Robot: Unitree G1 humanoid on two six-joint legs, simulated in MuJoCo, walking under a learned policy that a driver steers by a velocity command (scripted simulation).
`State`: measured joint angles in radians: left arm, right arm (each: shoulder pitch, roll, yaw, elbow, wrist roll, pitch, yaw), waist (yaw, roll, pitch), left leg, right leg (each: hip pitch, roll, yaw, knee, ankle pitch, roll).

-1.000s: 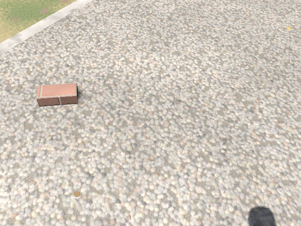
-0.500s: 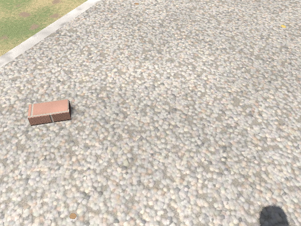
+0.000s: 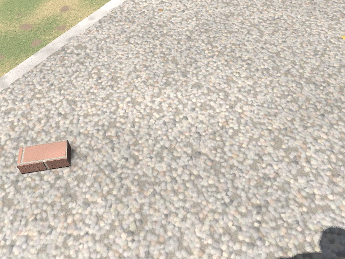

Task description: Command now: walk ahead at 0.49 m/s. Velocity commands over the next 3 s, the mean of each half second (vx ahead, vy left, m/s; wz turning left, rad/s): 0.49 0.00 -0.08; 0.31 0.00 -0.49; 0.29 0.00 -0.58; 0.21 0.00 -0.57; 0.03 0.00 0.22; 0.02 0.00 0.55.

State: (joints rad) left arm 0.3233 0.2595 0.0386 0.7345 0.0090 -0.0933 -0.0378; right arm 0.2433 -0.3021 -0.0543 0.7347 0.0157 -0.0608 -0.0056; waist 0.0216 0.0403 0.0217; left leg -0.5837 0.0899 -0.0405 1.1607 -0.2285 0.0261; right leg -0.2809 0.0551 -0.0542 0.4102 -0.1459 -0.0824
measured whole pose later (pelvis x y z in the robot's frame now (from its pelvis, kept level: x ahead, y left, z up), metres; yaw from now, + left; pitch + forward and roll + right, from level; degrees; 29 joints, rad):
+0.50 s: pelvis +0.26 +0.06 -0.01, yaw -4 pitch +2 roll +0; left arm 0.40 0.29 0.04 0.84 -0.03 -0.06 0.00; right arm 0.10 -0.25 -0.04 0.68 0.00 -0.11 0.03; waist 0.05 -0.03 0.03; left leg -0.43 0.01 0.06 0.54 -0.16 0.03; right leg -0.28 0.01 0.08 1.08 -0.47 -0.03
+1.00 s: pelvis +0.47 +0.00 -0.02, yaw -19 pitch +2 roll +2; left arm 0.14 0.30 0.07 0.62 0.00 -0.01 -0.03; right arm 0.14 -0.30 -0.06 0.77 0.00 -0.04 -0.01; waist 0.00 0.01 0.09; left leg -0.41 0.00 0.00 1.23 -0.55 -0.05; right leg -0.50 0.06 0.00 0.58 -0.12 -0.09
